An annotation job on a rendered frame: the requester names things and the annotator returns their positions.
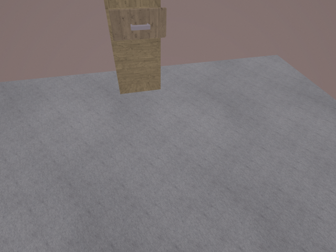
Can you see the handle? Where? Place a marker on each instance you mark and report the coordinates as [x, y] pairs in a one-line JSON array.
[[140, 27]]

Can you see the cabinet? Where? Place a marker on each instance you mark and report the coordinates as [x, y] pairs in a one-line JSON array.
[[138, 62]]

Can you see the drawer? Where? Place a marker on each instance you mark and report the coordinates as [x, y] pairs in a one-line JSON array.
[[121, 20]]

